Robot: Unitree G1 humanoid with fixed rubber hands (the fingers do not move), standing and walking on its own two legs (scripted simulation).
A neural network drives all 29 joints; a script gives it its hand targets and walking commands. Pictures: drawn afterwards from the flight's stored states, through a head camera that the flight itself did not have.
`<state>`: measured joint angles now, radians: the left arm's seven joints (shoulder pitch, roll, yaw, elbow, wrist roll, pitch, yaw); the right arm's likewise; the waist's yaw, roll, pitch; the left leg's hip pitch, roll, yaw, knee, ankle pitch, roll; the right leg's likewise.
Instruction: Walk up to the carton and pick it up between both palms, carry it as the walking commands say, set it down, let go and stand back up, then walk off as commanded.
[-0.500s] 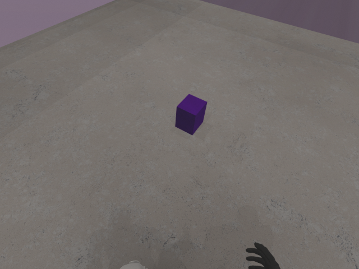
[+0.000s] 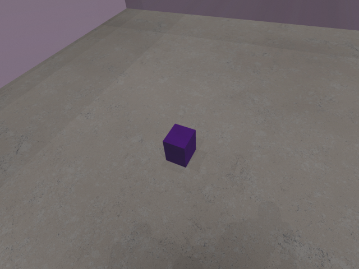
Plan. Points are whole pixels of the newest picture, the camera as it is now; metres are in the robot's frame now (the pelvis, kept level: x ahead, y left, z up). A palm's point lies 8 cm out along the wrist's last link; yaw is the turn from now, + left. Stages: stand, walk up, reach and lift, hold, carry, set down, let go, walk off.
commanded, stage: walk up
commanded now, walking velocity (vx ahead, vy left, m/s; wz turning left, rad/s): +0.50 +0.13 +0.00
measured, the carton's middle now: (180, 145) +0.99 +0.01 -0.66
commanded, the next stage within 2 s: none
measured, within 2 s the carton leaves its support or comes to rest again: neither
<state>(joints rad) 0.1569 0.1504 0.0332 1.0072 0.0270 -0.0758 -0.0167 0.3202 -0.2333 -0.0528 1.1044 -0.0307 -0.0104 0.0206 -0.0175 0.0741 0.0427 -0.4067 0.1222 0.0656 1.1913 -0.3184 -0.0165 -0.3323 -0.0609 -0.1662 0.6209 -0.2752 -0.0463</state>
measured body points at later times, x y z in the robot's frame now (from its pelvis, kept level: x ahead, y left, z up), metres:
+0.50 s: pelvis +0.25 +0.04 +0.00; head +0.28 +0.06 +0.45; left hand +0.22 +0.28 -0.17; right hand +0.37 -0.18 -0.13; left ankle +0.28 +0.16 -0.73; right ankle +0.18 -0.08 -0.66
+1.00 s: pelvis +0.46 +0.00 +0.00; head +0.48 +0.01 +0.45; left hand +0.49 +0.23 -0.16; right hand +0.51 -0.23 -0.15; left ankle +0.50 +0.11 -0.73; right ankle +0.45 -0.10 -0.73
